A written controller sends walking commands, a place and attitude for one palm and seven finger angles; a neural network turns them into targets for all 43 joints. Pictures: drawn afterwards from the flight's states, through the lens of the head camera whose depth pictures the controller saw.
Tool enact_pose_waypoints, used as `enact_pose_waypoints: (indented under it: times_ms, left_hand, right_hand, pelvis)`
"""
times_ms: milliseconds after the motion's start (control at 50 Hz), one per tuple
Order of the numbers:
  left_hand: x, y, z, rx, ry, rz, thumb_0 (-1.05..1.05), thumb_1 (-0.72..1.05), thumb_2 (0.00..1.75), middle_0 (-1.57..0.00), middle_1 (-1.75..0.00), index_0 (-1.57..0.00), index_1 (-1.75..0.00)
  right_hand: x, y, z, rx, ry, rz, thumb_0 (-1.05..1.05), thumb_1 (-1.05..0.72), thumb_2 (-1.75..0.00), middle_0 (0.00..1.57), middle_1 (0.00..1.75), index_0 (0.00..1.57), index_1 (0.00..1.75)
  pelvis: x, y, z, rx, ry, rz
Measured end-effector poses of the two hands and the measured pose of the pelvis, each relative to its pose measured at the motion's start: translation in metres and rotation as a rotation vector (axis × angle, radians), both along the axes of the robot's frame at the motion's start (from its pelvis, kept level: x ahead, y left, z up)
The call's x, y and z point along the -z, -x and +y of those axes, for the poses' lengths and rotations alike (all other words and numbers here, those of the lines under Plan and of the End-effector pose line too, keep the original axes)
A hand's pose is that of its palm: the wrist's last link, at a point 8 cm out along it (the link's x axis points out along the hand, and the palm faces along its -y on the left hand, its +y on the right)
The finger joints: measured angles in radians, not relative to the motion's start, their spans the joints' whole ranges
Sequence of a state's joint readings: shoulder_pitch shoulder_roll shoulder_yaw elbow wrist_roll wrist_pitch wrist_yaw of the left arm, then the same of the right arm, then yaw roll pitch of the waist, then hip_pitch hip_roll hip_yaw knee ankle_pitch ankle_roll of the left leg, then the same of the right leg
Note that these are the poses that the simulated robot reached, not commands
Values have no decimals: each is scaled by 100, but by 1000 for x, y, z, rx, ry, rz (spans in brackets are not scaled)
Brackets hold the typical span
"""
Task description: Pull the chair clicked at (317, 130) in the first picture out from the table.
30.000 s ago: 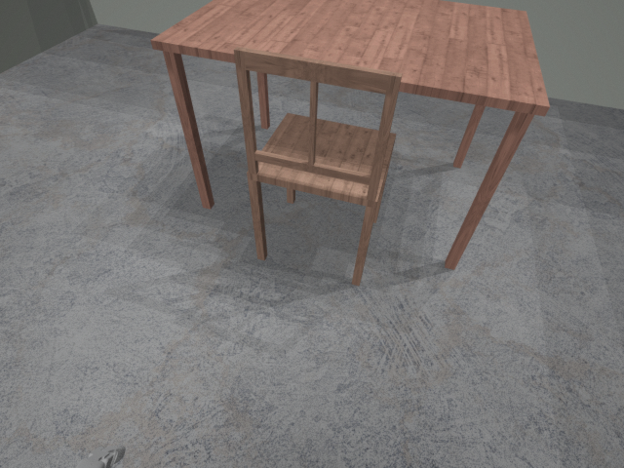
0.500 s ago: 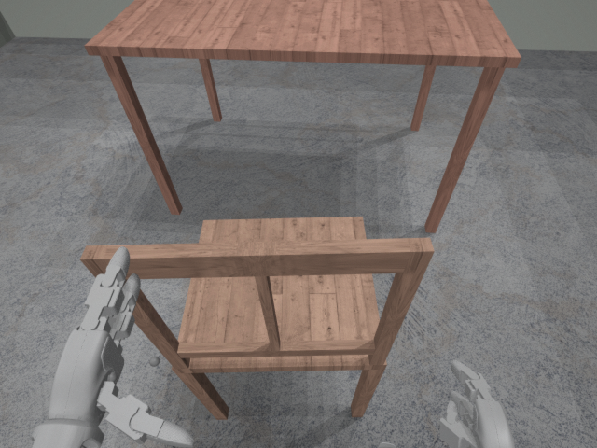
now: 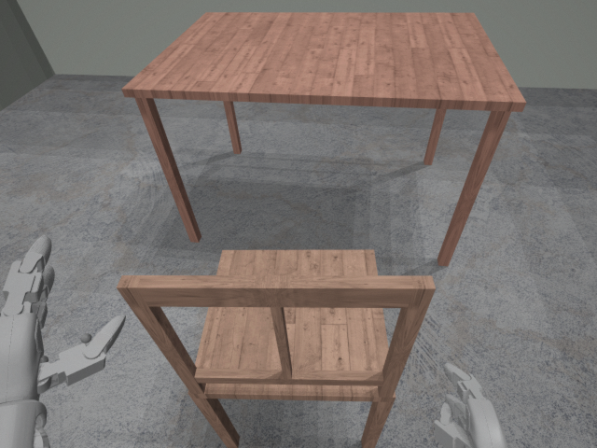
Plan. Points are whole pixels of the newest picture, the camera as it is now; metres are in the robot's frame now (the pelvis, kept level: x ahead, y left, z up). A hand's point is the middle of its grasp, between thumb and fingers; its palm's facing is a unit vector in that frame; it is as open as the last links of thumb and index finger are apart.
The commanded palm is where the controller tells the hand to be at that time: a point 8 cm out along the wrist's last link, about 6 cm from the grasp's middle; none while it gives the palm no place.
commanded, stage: draw the hand back to the body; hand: left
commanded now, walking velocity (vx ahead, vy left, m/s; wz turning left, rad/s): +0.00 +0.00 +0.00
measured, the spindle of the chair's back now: (282, 343) +0.31 +0.07 -0.09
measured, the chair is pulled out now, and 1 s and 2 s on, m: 0.56 0.56 0.56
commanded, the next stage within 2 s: step back with the hand held close in 0.52 s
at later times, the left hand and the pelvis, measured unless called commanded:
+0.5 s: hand (62, 316) +0.20 +0.26 +0.16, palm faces +0.46 -0.78 -0.42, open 7.5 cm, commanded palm +0.15 +0.31 +0.18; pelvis +0.00 +0.01 +0.00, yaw -1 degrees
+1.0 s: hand (69, 329) +0.19 +0.26 +0.15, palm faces +0.33 -0.78 -0.54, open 7.4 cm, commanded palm +0.12 +0.30 +0.18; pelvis -0.03 +0.01 +0.00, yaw -2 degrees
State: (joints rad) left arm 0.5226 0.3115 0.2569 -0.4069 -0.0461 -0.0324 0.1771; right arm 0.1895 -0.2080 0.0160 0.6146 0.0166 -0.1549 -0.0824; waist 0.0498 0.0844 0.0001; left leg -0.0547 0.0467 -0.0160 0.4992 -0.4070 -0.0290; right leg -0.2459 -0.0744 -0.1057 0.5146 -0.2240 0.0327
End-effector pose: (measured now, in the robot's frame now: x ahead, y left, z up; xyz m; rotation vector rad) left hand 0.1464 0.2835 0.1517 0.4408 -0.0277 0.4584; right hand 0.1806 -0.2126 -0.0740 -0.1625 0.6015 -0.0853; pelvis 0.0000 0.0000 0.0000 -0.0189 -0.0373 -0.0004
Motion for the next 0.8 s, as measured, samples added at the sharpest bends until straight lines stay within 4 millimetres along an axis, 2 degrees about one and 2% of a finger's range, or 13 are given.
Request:
enact_pose_waypoints:
  times_ms: [200, 280, 400, 580, 700, 800]
  left_hand:
    - [-44, -4, 21, -39, -114, -133, 1, 69, 80, -18, -26, -18, -26]
    - [-36, -7, 24, -48, -89, -113, 1, 79, 85, -19, -28, -19, -28]
    - [-16, -10, 17, -14, -35, -47, 1, 86, 89, -20, -29, -20, -29]
    - [-38, -4, 20, -9, -90, -123, 2, 89, 90, -21, -30, -21, -30]
    - [-35, -7, 25, -21, -75, -127, 2, 89, 90, -21, -30, -21, -30]
    - [-37, -16, 24, 26, -122, -124, 2, 89, 90, -21, -30, -20, -30]
  right_hand:
    - [5, 9, -8, 25, 6, 37, 1, -91, -89, 20, 30, 20, 30]
    - [7, 14, -11, 44, 3, 55, 1, -91, -89, 20, 30, 20, 30]
    - [6, 20, -15, 50, 23, 70, 1, -91, -89, 20, 30, 20, 30]
    - [1, 14, -10, 50, 17, 36, 1, -91, -89, 20, 30, 20, 30]
    - [1, 12, -4, 37, -1, 33, 1, -91, -89, 20, 30, 20, 30]
    - [1, 22, -6, 52, 12, 75, 1, -91, -89, 20, 30, 20, 30]
  pelvis:
    - [-3, -2, 2, 11, 2, -15]
    - [-4, 0, 4, 18, 1, -14]
    - [-4, 1, 5, 21, -1, -9]
    - [-4, -1, 7, 22, 4, -21]
    - [-4, 5, 7, 30, 0, -18]
    - [-5, 15, 8, 44, -9, 7]
